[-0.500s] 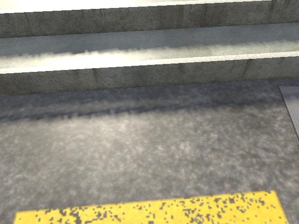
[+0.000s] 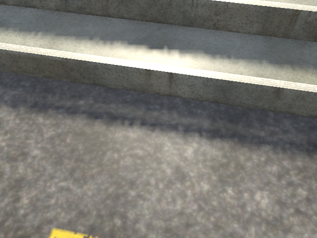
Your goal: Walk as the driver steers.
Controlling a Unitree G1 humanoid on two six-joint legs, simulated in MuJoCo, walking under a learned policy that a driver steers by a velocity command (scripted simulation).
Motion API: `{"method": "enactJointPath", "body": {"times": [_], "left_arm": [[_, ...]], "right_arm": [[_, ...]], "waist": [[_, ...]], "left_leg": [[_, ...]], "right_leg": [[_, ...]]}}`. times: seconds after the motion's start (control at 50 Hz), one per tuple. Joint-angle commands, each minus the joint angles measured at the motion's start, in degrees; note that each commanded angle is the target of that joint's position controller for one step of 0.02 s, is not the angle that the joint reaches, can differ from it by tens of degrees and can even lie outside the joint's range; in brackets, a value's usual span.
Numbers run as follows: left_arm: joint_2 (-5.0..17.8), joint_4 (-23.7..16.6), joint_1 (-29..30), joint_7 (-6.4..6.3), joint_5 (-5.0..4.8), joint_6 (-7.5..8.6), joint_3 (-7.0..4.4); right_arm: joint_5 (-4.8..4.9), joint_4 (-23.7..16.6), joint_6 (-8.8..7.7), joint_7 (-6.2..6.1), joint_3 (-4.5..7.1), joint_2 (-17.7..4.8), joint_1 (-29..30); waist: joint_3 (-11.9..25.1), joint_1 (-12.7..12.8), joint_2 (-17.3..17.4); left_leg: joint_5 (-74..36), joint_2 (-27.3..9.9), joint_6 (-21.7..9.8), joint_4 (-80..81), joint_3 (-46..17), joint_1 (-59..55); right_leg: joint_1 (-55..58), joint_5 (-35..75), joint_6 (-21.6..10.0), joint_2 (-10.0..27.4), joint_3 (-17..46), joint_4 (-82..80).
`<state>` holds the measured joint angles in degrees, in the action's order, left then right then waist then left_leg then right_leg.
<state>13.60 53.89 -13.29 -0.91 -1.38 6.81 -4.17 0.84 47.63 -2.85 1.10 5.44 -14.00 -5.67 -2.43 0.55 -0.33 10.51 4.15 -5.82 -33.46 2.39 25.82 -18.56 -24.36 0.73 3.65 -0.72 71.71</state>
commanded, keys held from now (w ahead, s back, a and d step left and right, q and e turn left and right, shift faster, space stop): w+q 0.02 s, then w+e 0.84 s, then q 0.14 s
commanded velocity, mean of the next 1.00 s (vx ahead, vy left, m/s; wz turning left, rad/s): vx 0.48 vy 0.00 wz -0.26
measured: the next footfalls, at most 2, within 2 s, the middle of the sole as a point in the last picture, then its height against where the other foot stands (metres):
right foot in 0.44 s outside the picture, level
left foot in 0.94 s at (173, 172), level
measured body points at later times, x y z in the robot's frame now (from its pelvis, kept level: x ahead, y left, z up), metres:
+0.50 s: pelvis +0.29 -0.06 -0.01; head +0.34 -0.06 +0.44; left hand +0.50 +0.17 -0.11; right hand +0.32 -0.34 -0.14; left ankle +0.10 +0.07 -0.66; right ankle +0.39 -0.14 -0.72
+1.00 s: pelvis +0.58 -0.07 +0.00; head +0.61 -0.07 +0.45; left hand +0.71 +0.19 -0.13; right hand +0.66 -0.37 -0.08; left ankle +0.69 -0.02 -0.72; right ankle +0.41 -0.14 -0.67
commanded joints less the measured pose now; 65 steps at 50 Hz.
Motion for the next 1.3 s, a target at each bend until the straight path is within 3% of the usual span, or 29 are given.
{"method": "enactJointPath", "body": {"times": [0.02, 0.04, 0.08, 0.14, 0.22, 0.34, 0.4, 0.44, 0.46, 0.48, 0.5, 0.52, 0.54, 0.56, 0.64, 0.66, 0.74, 0.84, 0.9, 0.92, 0.94, 0.96, 0.98, 1.0, 1.02, 1.04, 1.08, 1.14, 1.3], "left_arm": [[6.73, -6.65, 4.10, -0.23, 1.10, 2.40, -1.47], [6.46, -6.51, 2.52, -0.10, 1.00, 1.32, -1.68], [4.48, -6.40, 1.54, -0.04, 0.98, -0.27, -1.41], [3.42, -7.76, 6.82, -0.22, 1.48, -1.19, -0.68], [3.13, -8.74, 12.86, 0.68, 0.58, -1.24, 0.03], [3.70, -11.62, 19.13, 2.99, -0.11, -1.33, 0.57], [5.42, -11.75, 15.25, 4.11, 0.35, -1.40, -0.09], [9.38, -8.52, 1.45, 3.86, 0.58, -1.84, -2.32], [14.31, -7.19, -7.92, 3.07, 0.92, -2.18, -3.77], [16.19, -7.25, -8.79, 3.38, 0.30, -1.86, -3.79], [11.77, -7.50, -10.43, 3.04, 0.23, -2.25, -2.69], [9.80, -8.53, -6.66, 2.53, 0.43, -2.30, -2.30], [9.13, -9.94, -2.52, 2.35, 0.61, -2.23, -1.99], [8.10, -10.78, 0.36, 2.33, 0.83, -2.14, -1.65], [8.16, -12.24, 1.02, 1.49, 0.70, -1.93, -1.44], [11.34, -9.31, -4.51, 1.34, 2.37, -2.27, -2.34], [9.96, -9.72, -6.28, 1.77, 1.56, -3.13, -2.48], [11.30, -9.89, -10.02, 1.43, 2.44, -3.74, -3.24], [10.98, -9.99, -7.97, 1.08, 2.51, -3.44, -3.04], [9.77, -9.43, -8.27, 1.03, 1.94, -3.17, -2.56], [7.32, -10.23, -8.87, 1.00, 1.54, -2.64, -1.57], [4.57, -10.52, -17.55, 0.46, -0.64, -2.88, -0.99], [7.66, -9.37, -17.61, 0.07, 1.81, -3.50, -1.25], [7.82, -8.87, -14.54, 0.21, 2.98, -4.13, -1.16], [7.28, -9.33, -10.44, 0.63, 3.50, -4.37, -0.81], [6.69, -10.11, -7.58, 0.88, 3.61, -4.75, -0.55], [5.93, -10.08, -6.99, 1.12, 3.81, -5.70, 0.02], [5.80, -10.02, -6.26, 0.60, 2.93, -6.29, 0.60], [5.87, -12.19, 3.06, -1.17, 2.13, -8.04, 1.49]], "right_arm": [[0.07, -2.82, -0.85, -0.65, 1.18, -5.82, -5.03], [-0.46, -3.10, -1.10, -0.85, 0.46, -3.94, -3.72], [-0.66, -2.49, -1.59, -1.24, 0.24, -4.24, -4.82], [-0.76, -1.24, -2.16, -2.01, 0.69, -6.45, -8.41], [-0.77, -0.35, -2.81, -2.05, 0.61, -6.97, -10.56], [-0.90, 1.99, -2.28, -2.25, 0.84, -7.39, -13.91], [-0.56, 0.98, -1.33, -2.82, 1.22, -9.12, -11.03], [-0.16, 0.03, -0.65, -3.29, 1.24, -10.16, -8.63], [-1.16, -1.45, -1.15, -3.50, 0.53, -8.71, -9.03], [-2.22, -2.40, -2.88, -1.88, -1.93, -1.11, -15.98], [-0.56, -2.50, -4.83, -0.93, -1.08, -6.17, -11.34], [1.18, -4.36, -5.83, -0.62, -0.71, -7.79, -6.13], [0.61, -5.09, -6.24, -1.03, -0.90, -7.42, -3.46], [-0.77, -5.49, -6.07, -1.58, -0.38, -7.71, -2.30], [-1.59, -7.14, -3.73, -2.52, -0.08, -6.13, -3.69], [-5.74, -6.69, -1.52, -1.12, -2.09, -2.67, -5.96], [-3.81, -9.71, 0.15, -0.21, -2.68, -3.85, 1.03], [-2.66, -12.69, -1.06, -0.34, -3.12, -5.23, 8.22], [-3.00, -10.10, -2.36, -0.75, -2.46, -6.77, -0.84], [-3.75, -8.24, -3.22, -1.23, -2.16, -7.20, -6.34], [-4.51, -7.59, -4.13, -1.84, -1.66, -9.62, -12.80], [-4.62, -7.45, -3.53, -2.09, -0.13, -15.81, -15.78], [-2.09, -6.13, -2.52, -1.51, -0.06, -13.60, -16.34], [-1.22, -6.56, -2.27, -1.03, -1.15, -9.31, -13.08], [-1.14, -6.36, -2.15, -0.79, -1.99, -6.40, -11.00], [-1.05, -5.76, -2.04, -0.94, -2.60, -4.86, -9.88], [-0.93, -4.33, -2.01, -1.02, -2.54, -5.62, -9.31], [-0.93, -3.18, -1.50, -0.91, -1.18, -9.11, -11.23], [-1.66, -2.55, 2.70, -1.24, 0.58, -10.49, -12.78]], "waist": [[9.40, -1.28, -0.47], [8.73, 0.67, 0.00], [7.29, 1.79, 1.04], [4.52, -0.01, 2.17], [2.85, -2.88, 3.04], [-0.70, -5.21, 3.08], [3.17, -2.11, 5.62], [10.20, 5.26, 4.96], [16.43, 8.05, -2.54], [23.07, 2.49, -15.86], [24.16, 6.21, -10.84], [16.07, 6.34, -7.90], [11.50, 4.41, -1.08], [8.28, 2.27, 1.77], [5.64, -1.51, -1.23], [5.25, -1.96, 0.42], [3.39, 0.70, -4.22], [2.55, 4.24, -4.16], [3.79, 0.38, -4.70], [6.09, -2.03, -2.56], [12.27, -4.47, 1.09], [19.17, -2.11, 14.28], [18.63, -1.60, 13.39], [12.32, -0.51, 5.51], [9.33, -0.73, 2.60], [6.60, -0.24, 3.81], [6.39, 1.24, 6.86], [9.03, 1.42, 6.94], [5.91, -1.37, 7.77]], "left_leg": [[-14.14, -15.90, -11.74, 16.77, -23.75, -25.05], [-15.52, -15.21, -11.29, 17.77, -21.07, -19.92], [-18.19, -14.62, -11.08, 19.83, -17.56, -14.67], [-21.23, -13.53, -9.60, 22.00, -12.27, -13.20], [-18.15, -12.69, -6.05, 23.19, -7.23, -16.36], [-21.83, -17.61, -4.17, 20.04, -4.69, -30.19], [-45.06, -17.52, -2.10, 11.85, -1.45, -32.32], [-53.95, -14.28, 0.40, -6.09, 1.87, -27.66], [-34.50, -11.28, 2.82, -25.04, 3.77, -13.35], [18.77, 0.81, 6.31, -43.28, -2.09, 11.37], [19.54, -1.27, 4.79, -47.83, -10.03, 18.13], [14.39, -4.03, 4.03, -46.73, -9.33, 22.34], [10.23, -6.48, 3.80, -42.61, -8.62, 20.32], [8.40, -7.92, 4.38, -38.28, -8.05, 16.85], [6.05, -9.54, 7.11, -26.99, -6.79, 11.62], [4.10, -8.83, 8.00, -25.55, -3.33, 7.02], [-6.00, -8.32, 9.40, -13.63, -2.54, 7.45], [-6.37, -6.30, 8.97, -1.99, -3.71, 6.58], [-3.79, -3.99, 6.10, 4.50, -2.71, -4.74], [-7.21, -3.73, 4.49, 8.51, -2.36, -11.85], [-13.19, -12.06, 1.56, 8.02, -10.07, -22.51], [-29.70, -26.58, -7.81, 8.40, -30.86, -35.64], [-36.89, -28.89, -11.44, 11.11, -40.54, -33.51], [-35.77, -25.92, -11.07, 10.99, -33.60, -28.51], [-37.45, -22.82, -9.68, 11.57, -27.47, -25.09], [-41.67, -19.71, -7.80, 12.70, -22.35, -22.19], [-49.62, -15.35, -5.93, 13.03, -17.16, -18.86], [-52.89, -14.32, -6.89, 12.57, -15.99, -19.92], [-16.47, -12.58, -6.66, 14.81, -23.17, -12.41]], "right_leg": [[-24.18, 6.12, -0.41, 3.39, 4.45, 1.96], [-20.35, 6.75, -0.17, 4.80, 4.52, -0.26], [-18.62, 7.95, 0.51, 5.45, 3.27, -5.15], [-21.04, 17.93, 0.76, 5.59, 2.47, -15.37], [-19.81, 31.68, -1.38, 3.61, 1.74, -29.82], [-25.54, 26.68, -4.46, 0.82, 1.62, -37.02], [-16.59, 18.05, -6.97, -3.19, -3.03, -37.53], [2.66, 19.94, -9.86, -7.11, -4.59, -41.56], [20.29, 24.90, -13.94, 2.93, 10.44, -41.42], [39.98, 15.46, -24.82, 14.86, 41.02, -47.58], [42.58, 7.77, -22.81, 13.71, 44.44, -52.77], [36.38, 9.25, -20.51, 12.38, 36.83, -53.84], [27.21, 14.48, -19.22, 10.58, 31.32, -54.71], [18.95, 20.77, -18.68, 9.13, 27.63, -55.76], [7.46, 29.86, -18.21, 5.47, 20.60, -58.66], [4.05, 36.40, -16.28, 2.93, 16.63, -57.97], [4.51, 30.51, -13.37, -0.21, 15.69, -58.31], [12.40, 29.20, -12.67, 2.23, 21.33, -54.23], [13.09, 39.36, -9.20, 2.53, 21.33, -46.62], [13.14, 45.34, -7.36, -0.48, 18.50, -39.02], [9.09, 37.92, -5.30, -3.43, 15.29, -27.71], [-3.55, 8.10, -2.73, -11.92, 7.35, -10.65], [-8.93, -8.81, -2.48, -11.98, 6.05, -4.39], [-10.50, -6.33, -2.27, -8.97, 7.31, -1.71], [-10.95, -3.75, -1.90, -7.13, 6.12, -3.27], [-10.75, -2.06, -1.57, -4.98, 5.23, -6.83], [-6.62, 0.71, -0.35, -4.43, 3.53, -11.90], [-5.71, 1.77, 0.90, -5.12, 2.45, -16.74], [-3.74, 2.76, 0.61, -5.36, 2.64, -26.11]]}}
